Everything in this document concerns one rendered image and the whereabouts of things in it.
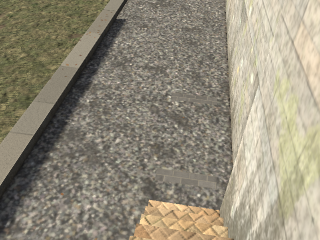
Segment stairs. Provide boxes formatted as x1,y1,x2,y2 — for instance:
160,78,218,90
129,200,234,240

